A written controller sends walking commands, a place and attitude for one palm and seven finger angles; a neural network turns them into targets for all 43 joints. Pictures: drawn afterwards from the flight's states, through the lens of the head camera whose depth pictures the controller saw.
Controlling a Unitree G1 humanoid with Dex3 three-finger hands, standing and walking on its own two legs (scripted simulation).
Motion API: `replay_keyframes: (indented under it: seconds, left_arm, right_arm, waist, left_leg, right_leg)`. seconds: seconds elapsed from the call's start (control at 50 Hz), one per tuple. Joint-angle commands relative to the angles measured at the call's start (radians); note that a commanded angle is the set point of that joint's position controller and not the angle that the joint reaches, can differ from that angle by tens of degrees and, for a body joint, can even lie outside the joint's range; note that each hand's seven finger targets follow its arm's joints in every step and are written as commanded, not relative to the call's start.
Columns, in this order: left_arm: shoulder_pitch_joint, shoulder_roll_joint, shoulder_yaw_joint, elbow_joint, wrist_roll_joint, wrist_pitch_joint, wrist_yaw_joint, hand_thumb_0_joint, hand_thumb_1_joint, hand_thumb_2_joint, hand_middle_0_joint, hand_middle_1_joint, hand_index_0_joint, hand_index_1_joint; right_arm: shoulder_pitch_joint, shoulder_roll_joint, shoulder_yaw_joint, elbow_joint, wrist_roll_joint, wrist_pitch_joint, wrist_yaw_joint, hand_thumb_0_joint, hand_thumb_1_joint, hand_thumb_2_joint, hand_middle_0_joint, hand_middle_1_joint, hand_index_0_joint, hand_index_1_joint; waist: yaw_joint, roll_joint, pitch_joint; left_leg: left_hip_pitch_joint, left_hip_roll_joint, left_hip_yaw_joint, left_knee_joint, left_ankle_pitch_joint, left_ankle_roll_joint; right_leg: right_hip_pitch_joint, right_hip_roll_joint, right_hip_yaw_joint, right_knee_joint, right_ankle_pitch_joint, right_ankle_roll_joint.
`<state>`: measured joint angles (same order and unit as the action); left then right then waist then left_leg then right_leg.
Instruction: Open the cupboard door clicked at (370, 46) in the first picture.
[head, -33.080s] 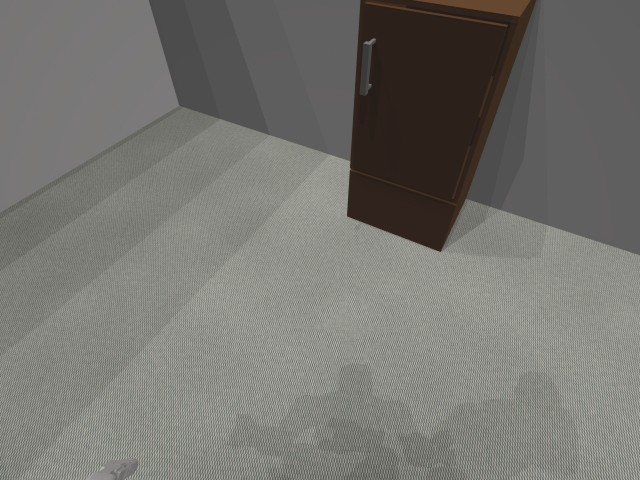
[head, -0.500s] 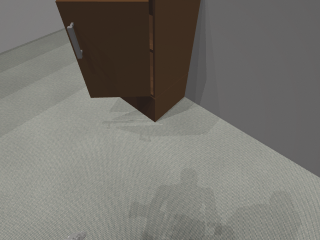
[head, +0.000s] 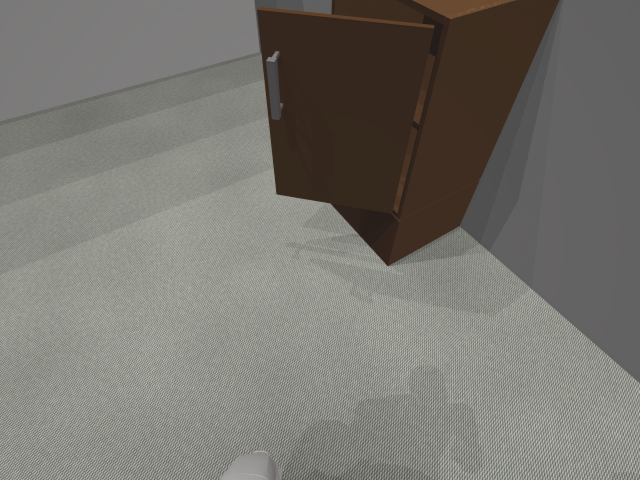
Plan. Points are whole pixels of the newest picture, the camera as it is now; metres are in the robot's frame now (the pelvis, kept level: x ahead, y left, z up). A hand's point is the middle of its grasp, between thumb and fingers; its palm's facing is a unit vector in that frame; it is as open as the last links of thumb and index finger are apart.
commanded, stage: take the last steps up to it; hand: left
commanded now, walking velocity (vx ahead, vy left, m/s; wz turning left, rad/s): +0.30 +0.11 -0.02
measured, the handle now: (276, 86) +1.00 +0.24 -0.05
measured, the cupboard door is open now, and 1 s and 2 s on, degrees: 45 45 45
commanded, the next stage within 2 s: come to a stop and stand still in 0.96 s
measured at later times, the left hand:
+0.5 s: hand (185, 368) +0.28 +0.26 -0.16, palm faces -0.05 -0.98 -0.19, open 7.4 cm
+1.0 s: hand (201, 345) +0.34 +0.26 -0.18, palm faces +0.02 -0.98 -0.19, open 7.2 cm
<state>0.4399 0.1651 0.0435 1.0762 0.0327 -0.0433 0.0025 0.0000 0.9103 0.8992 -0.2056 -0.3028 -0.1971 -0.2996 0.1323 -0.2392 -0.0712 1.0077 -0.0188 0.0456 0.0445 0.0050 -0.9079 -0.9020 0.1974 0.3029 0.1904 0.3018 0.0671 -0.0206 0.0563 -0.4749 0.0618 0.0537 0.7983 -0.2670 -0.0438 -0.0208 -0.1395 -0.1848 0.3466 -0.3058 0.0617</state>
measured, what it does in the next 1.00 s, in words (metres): walks ahead: left foot, then right foot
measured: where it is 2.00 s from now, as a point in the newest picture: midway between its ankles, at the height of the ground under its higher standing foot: (311, 424)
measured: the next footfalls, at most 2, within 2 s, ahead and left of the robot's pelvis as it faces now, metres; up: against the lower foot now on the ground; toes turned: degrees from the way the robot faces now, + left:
left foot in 0.08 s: +0.13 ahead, +0.16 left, +0.00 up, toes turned +6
right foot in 0.66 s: +0.31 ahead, -0.05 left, +0.00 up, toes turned -10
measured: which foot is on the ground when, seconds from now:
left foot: up 0.00-0.06, down 0.08-0.68, up 0.70-1.00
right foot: down 0.00-0.08, up 0.10-0.64, down 0.66-1.00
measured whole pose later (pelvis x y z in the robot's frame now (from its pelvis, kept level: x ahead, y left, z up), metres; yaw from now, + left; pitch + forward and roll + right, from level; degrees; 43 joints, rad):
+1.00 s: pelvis +0.32 +0.07 -0.01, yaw -3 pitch -1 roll -1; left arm 0.31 0.19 0.06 1.07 0.02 -0.04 0.00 -0.02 0.94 0.90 -0.20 -0.30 -0.20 -0.30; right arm 0.21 -0.18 -0.06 1.05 -0.02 -0.04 0.00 0.01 -0.94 -0.90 0.20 0.30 0.19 0.30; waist 0.02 -0.01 0.04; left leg -0.39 0.07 0.07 0.60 -0.22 -0.02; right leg -0.12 -0.02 -0.13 0.45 -0.32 -0.01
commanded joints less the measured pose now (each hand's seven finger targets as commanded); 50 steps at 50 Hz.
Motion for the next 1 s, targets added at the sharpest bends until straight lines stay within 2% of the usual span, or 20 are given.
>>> replay_keyframes:
  seconds: [0.0, 0.02, 0.04, 0.06, 0.08, 0.12, 0.2, 0.36, 0.54, 0.58, 0.6, 0.62, 0.64, 0.66, 0.7, 0.76, 0.82, 0.9, 0.94, 0.98]
  left_arm:
    - [-0.018, 0.194, 0.041, -0.036, 0.004, -0.015, 0.01, 0.0, 0.9, 0.9, -0.2, -0.3, -0.2, -0.3]
    - [-0.042, 0.199, 0.043, -0.037, 0.0, -0.011, 0.009, 0.0, 0.9, 0.9, -0.2, -0.3, -0.2, -0.3]
    - [-0.037, 0.167, 0.036, -0.037, -0.002, -0.007, 0.004, 0.0, 0.9, 0.9, -0.2, -0.3, -0.2, -0.3]
    - [-0.003, 0.101, 0.025, -0.056, -0.014, -0.001, -0.002, 0.0, 0.9, 0.9, -0.2, -0.3, -0.2, -0.3]
    - [-0.055, 0.082, 0.013, -0.095, -0.011, 0.004, 0.003, 0.0, 0.9, 0.9, -0.2, -0.3, -0.2, -0.3]
    - [-0.146, 0.073, 0.012, -0.107, -0.011, 0.002, 0.004, 0.0, 0.9, 0.9, -0.2, -0.3, -0.2, -0.3]
    - [-0.07, 0.058, 0.019, -0.049, -0.005, 0.021, -0.011, 0.0, 0.9, 0.9, -0.2, -0.3, -0.2, -0.3]
    - [-0.22, 0.054, 0.026, -0.121, -0.008, 0.038, -0.015, 0.0, 0.9, 0.9, -0.2, -0.3, -0.2, -0.3]
    - [-0.425, 0.046, 0.002, -0.201, -0.011, 0.021, -0.022, 0.0, 0.9, 0.9, -0.2, -0.3, -0.2, -0.3]
    - [-0.333, 0.064, 0.008, -0.175, -0.012, 0.016, -0.02, 0.0, 0.9, 0.9, -0.2, -0.3, -0.2, -0.3]
    - [-0.215, 0.085, 0.018, -0.137, -0.011, 0.007, -0.016, 0.0, 0.9, 0.9, -0.2, -0.3, -0.2, -0.3]
    - [-0.062, 0.14, 0.038, -0.091, -0.007, -0.003, -0.009, 0.0, 0.9, 0.9, -0.2, -0.3, -0.2, -0.3]
    - [0.072, 0.227, 0.063, -0.053, -0.008, -0.01, 0.001, 0.0, 0.9, 0.9, -0.2, -0.3, -0.2, -0.3]
    - [0.079, 0.252, 0.06, -0.05, -0.026, -0.009, 0.007, 0.0, 0.9, 0.9, -0.2, -0.3, -0.2, -0.3]
    - [-0.085, 0.166, 0.044, -0.09, -0.027, -0.008, 0.023, 0.0, 0.9, 0.9, -0.2, -0.3, -0.2, -0.3]
    - [-0.183, 0.088, 0.02, -0.103, -0.02, -0.02, 0.018, 0.0, 0.9, 0.9, -0.2, -0.3, -0.2, -0.3]
    - [-0.179, 0.074, 0.034, -0.094, -0.01, -0.028, 0.011, 0.0, 0.9, 0.9, -0.2, -0.3, -0.2, -0.3]
    - [-0.143, 0.12, 0.037, -0.063, -0.009, -0.027, 0.002, 0.0, 0.9, 0.9, -0.2, -0.3, -0.2, -0.3]
    - [-0.143, 0.125, 0.035, -0.05, -0.013, -0.021, 0.001, 0.0, 0.9, 0.9, -0.2, -0.3, -0.2, -0.3]
    - [-0.132, 0.108, 0.026, -0.048, -0.016, -0.011, -0.001, 0.0, 0.9, 0.9, -0.2, -0.3, -0.2, -0.3]
  right_arm:
    - [-0.059, -0.009, 0.014, -0.098, 0.005, -0.057, 0.009, 0.0, -0.9, -0.9, 0.2, 0.3, 0.2, 0.3]
    - [0.038, -0.027, 0.011, -0.068, 0.002, -0.065, 0.003, 0.0, -0.9, -0.9, 0.2, 0.3, 0.2, 0.3]
    - [0.176, -0.094, -0.002, -0.022, 0.0, -0.074, -0.01, 0.0, -0.9, -0.9, 0.2, 0.3, 0.2, 0.3]
    - [0.332, -0.217, -0.037, 0.01, -0.014, -0.085, -0.027, 0.0, -0.9, -0.9, 0.2, 0.3, 0.2, 0.3]
    - [0.419, -0.257, -0.042, 0.027, -0.006, -0.077, -0.047, 0.0, -0.9, -0.9, 0.2, 0.3, 0.2, 0.3]
    - [0.278, -0.187, -0.02, -0.003, -0.006, -0.081, -0.06, 0.0, -0.9, -0.9, 0.2, 0.3, 0.2, 0.3]
    - [0.171, -0.056, 0.023, -0.018, -0.001, -0.115, -0.067, 0.0, -0.9, -0.9, 0.2, 0.3, 0.2, 0.3]
    - [0.267, -0.022, 0.024, 0.032, -0.003, -0.134, -0.073, 0.0, -0.9, -0.9, 0.2, 0.3, 0.2, 0.3]
    - [0.404, -0.035, 0.037, 0.121, -0.018, -0.123, -0.079, 0.0, -0.9, -0.9, 0.2, 0.3, 0.2, 0.3]
    - [0.401, -0.044, 0.038, 0.13, -0.012, -0.118, -0.079, 0.0, -0.9, -0.9, 0.2, 0.3, 0.2, 0.3]
    - [0.378, -0.046, 0.035, 0.13, -0.005, -0.116, -0.078, 0.0, -0.9, -0.9, 0.2, 0.3, 0.2, 0.3]
    - [0.348, -0.036, 0.035, 0.111, 0.008, -0.12, -0.072, 0.0, -0.9, -0.9, 0.2, 0.3, 0.2, 0.3]
    - [0.352, 0.003, 0.036, 0.082, 0.02, -0.125, -0.068, 0.0, -0.9, -0.9, 0.2, 0.3, 0.2, 0.3]
    - [0.297, -0.024, 0.029, 0.064, 0.019, -0.119, -0.065, 0.0, -0.9, -0.9, 0.2, 0.3, 0.2, 0.3]
    - [0.193, 0.009, 0.018, 0.039, 0.012, -0.105, -0.059, 0.0, -0.9, -0.9, 0.2, 0.3, 0.2, 0.3]
    - [0.278, 0.076, 0.026, 0.07, -0.002, -0.071, -0.052, 0.0, -0.9, -0.9, 0.2, 0.3, 0.2, 0.3]
    - [0.279, 0.111, 0.021, 0.067, -0.006, -0.064, -0.038, 0.0, -0.9, -0.9, 0.2, 0.3, 0.2, 0.3]
    - [0.168, 0.093, 0.019, 0.023, -0.006, -0.083, -0.029, 0.0, -0.9, -0.9, 0.2, 0.3, 0.2, 0.3]
    - [0.172, 0.069, 0.019, 0.028, -0.008, -0.093, -0.032, 0.0, -0.9, -0.9, 0.2, 0.3, 0.2, 0.3]
    - [0.242, 0.0, 0.011, 0.05, -0.009, -0.108, -0.041, 0.0, -0.9, -0.9, 0.2, 0.3, 0.2, 0.3]
  waist:
    - [-0.04, -0.185, 0.053]
    - [-0.087, -0.15, 0.012]
    - [-0.142, -0.007, -0.071]
    - [-0.196, 0.31, -0.191]
    - [-0.218, 0.355, -0.224]
    - [-0.159, 0.151, -0.085]
    - [-0.058, 0.124, 0.012]
    - [-0.052, 0.063, 0.027]
    - [-0.112, 0.08, 0.051]
    - [-0.068, 0.081, 0.009]
    - [-0.01, 0.042, -0.038]
    - [0.051, -0.01, -0.117]
    - [0.079, -0.195, -0.217]
    - [0.077, -0.132, -0.197]
    - [0.016, -0.023, -0.023]
    - [-0.084, -0.105, -0.001]
    - [-0.099, -0.109, 0.001]
    - [-0.063, -0.087, 0.013]
    - [-0.078, -0.107, 0.011]
    - [-0.113, 0.007, -0.036]
  left_leg:
    - [0.163, -0.034, 0.054, -0.205, -0.017, 0.03]
    - [0.322, -0.064, 0.081, -0.29, 0.025, 0.036]
    - [0.517, -0.04, 0.058, -0.339, -0.007, 0.043]
    - [0.706, 0.21, -0.299, -0.4, -0.076, 0.114]
    - [0.686, 0.319, -0.48, -0.544, -0.082, 0.184]
    - [0.483, 0.318, -0.399, -0.57, -0.086, 0.224]
    - [0.312, 0.204, -0.163, -0.618, 0.166, 0.174]
    - [0.41, 0.211, -0.088, -0.641, 0.356, 0.218]
    - [0.496, 0.208, -0.041, -0.526, 0.61, 0.198]
    - [0.469, 0.18, -0.009, -0.409, 0.735, 0.169]
    - [0.39, 0.15, 0.009, -0.267, 0.725, 0.143]
    - [0.198, 0.092, 0.051, -0.074, 0.571, 0.104]
    - [-0.067, -0.058, 0.118, 0.231, -0.036, 0.051]
    - [-0.124, -0.053, 0.015, 0.446, -0.327, 0.055]
    - [-0.161, 0.032, -0.069, 0.428, -0.195, 0.056]
    - [0.0, 0.06, -0.041, 0.27, -0.098, 0.03]
    - [0.077, 0.039, 0.009, 0.072, -0.008, 0.021]
    - [0.12, 0.005, 0.038, -0.13, 0.025, 0.016]
    - [0.204, -0.023, 0.055, -0.242, 0.076, 0.018]
    - [0.404, -0.005, 0.017, -0.343, 0.113, 0.033]
  right_leg:
    - [-0.168, -0.22, 0.146, -0.072, 0.132, -0.142]
    - [-0.23, -0.179, 0.093, 0.01, 0.134, -0.12]
    - [-0.292, -0.119, 0.038, 0.215, 0.124, -0.096]
    - [-0.496, 0.029, -0.033, 0.538, -0.199, -0.04]
    - [-0.604, 0.085, 0.072, 0.77, -0.346, -0.045]
    - [-0.662, 0.008, 0.152, 0.922, -0.205, -0.078]
    - [-0.57, -0.007, 0.172, 0.877, 0.02, -0.063]
    - [-0.641, 0.013, 0.18, 0.67, 0.136, -0.058]
    - [-0.487, 0.083, 0.083, 0.326, 0.054, -0.111]
    - [-0.321, 0.128, 0.049, 0.25, 0.068, -0.13]
    - [-0.13, 0.133, 0.062, 0.181, 0.129, -0.145]
    - [0.135, 0.03, 0.193, 0.174, 0.202, -0.195]
    - [0.362, -0.243, 0.561, 0.082, 0.35, -0.321]
    - [0.273, -0.343, 0.658, -0.02, 0.385, -0.386]
    - [0.039, -0.263, 0.495, -0.066, 0.363, -0.328]
    - [-0.203, -0.157, 0.269, -0.135, 0.295, -0.252]
    - [-0.276, -0.104, 0.199, -0.16, 0.166, -0.234]
    - [-0.241, -0.113, 0.233, -0.121, 0.106, -0.228]
    - [-0.246, -0.096, 0.218, -0.068, 0.101, -0.203]
    - [-0.324, -0.039, 0.174, 0.1, 0.082, -0.158]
